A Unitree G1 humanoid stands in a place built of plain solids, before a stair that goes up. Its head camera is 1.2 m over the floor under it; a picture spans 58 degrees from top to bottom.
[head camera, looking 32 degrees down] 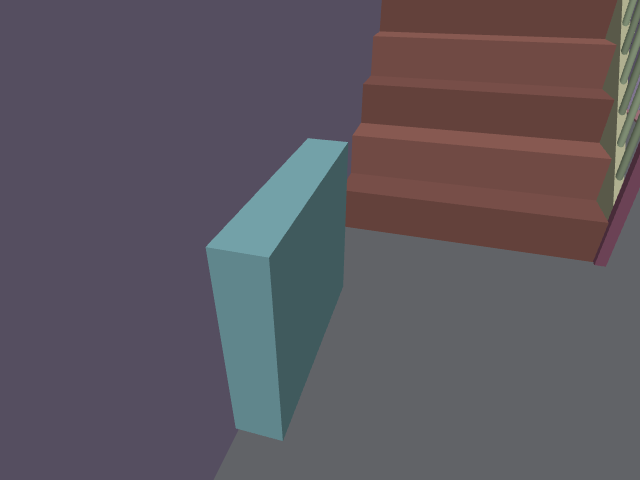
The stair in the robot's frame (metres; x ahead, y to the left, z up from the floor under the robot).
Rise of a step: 0.22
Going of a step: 0.24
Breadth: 1.26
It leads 16 degrees to the right of straight ahead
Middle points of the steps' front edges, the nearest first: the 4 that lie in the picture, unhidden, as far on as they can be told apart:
1.89 -0.72 0.22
2.12 -0.78 0.44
2.35 -0.85 0.66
2.57 -0.91 0.87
